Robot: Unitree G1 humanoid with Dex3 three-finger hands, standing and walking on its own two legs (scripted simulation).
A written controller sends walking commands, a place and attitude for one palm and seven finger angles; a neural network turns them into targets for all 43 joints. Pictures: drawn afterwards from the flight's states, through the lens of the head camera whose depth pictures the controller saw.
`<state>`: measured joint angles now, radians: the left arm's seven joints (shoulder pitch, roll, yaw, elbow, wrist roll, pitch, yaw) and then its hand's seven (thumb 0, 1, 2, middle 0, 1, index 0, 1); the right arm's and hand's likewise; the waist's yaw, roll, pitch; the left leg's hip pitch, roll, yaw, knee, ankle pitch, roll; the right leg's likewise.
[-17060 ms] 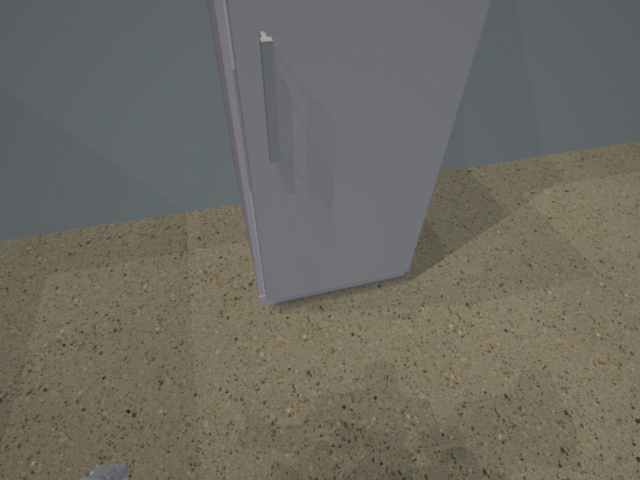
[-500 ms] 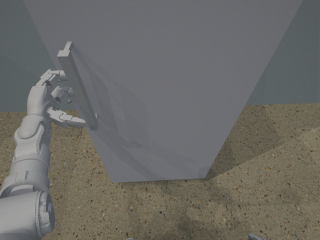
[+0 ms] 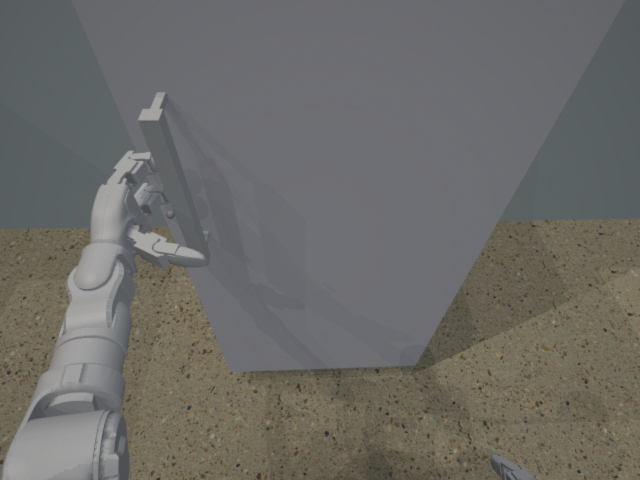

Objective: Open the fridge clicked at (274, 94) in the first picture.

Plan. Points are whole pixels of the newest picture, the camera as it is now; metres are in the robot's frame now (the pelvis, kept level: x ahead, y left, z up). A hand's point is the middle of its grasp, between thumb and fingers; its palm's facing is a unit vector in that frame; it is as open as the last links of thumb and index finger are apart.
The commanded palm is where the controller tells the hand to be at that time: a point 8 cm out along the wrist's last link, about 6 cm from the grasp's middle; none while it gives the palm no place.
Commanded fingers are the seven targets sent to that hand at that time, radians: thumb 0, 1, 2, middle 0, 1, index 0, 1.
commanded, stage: slide the fingers in behind the handle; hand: left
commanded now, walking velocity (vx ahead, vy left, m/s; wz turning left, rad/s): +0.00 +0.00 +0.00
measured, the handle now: (184, 191) +0.46 +0.20 +0.10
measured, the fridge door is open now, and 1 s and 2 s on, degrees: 0 0 0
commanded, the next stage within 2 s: grip the handle and tug to test in 1.10 s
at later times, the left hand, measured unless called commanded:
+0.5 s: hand (196, 212) +0.42 +0.17 +0.11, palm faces +0.06 -1.00 -0.01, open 14.0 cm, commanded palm +0.38 +0.22 +0.11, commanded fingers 0.00 -0.50 0.30 -0.30 -1.20 -0.30 -1.20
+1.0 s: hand (197, 211) +0.42 +0.17 +0.11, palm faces +0.07 -1.00 -0.01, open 14.0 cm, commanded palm +0.39 +0.22 +0.11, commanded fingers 0.00 -0.50 0.30 -0.30 -1.20 -0.30 -1.20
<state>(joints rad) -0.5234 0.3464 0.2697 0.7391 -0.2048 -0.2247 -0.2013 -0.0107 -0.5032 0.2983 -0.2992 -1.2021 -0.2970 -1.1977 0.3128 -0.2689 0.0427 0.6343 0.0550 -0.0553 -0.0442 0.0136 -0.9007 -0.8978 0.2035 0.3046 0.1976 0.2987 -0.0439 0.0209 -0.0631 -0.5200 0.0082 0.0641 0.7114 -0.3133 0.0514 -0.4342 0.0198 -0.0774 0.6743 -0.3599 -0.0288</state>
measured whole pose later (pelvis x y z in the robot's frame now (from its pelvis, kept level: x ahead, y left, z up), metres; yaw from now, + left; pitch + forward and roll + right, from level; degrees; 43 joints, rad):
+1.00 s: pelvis +0.00 -0.02 +0.00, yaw +0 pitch +7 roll -1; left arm -0.55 0.31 0.24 0.77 -0.19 -0.24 -0.15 -0.01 -0.50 0.30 -0.31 -1.22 -0.30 -1.21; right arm 0.32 -0.27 0.03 0.65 0.05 -0.04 -0.03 0.01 -0.90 -0.90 0.20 0.30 0.20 0.30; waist -0.04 0.03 -0.07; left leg -0.52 0.02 0.05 0.71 -0.31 0.03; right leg -0.44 0.03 -0.09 0.68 -0.37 -0.05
